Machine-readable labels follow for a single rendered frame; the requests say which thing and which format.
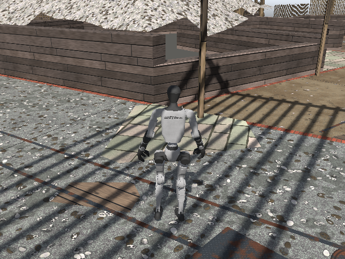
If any left robot forearm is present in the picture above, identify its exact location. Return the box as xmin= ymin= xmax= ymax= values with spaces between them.
xmin=139 ymin=130 xmax=151 ymax=151

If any robot left upper arm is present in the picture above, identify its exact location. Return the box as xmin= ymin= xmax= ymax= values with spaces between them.
xmin=146 ymin=108 xmax=162 ymax=138

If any right robot forearm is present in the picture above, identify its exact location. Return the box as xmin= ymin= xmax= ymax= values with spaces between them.
xmin=194 ymin=130 xmax=204 ymax=149

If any robot left hand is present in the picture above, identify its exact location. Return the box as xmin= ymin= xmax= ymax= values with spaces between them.
xmin=137 ymin=149 xmax=149 ymax=162

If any right robot foot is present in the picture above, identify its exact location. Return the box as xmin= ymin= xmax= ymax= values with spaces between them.
xmin=174 ymin=208 xmax=185 ymax=222

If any robot right hand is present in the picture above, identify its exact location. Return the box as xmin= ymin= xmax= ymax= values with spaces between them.
xmin=193 ymin=148 xmax=205 ymax=159

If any robot left shin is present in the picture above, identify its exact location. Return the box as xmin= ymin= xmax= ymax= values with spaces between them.
xmin=155 ymin=175 xmax=163 ymax=212

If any robot right upper arm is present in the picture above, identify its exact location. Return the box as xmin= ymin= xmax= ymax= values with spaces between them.
xmin=185 ymin=109 xmax=200 ymax=138

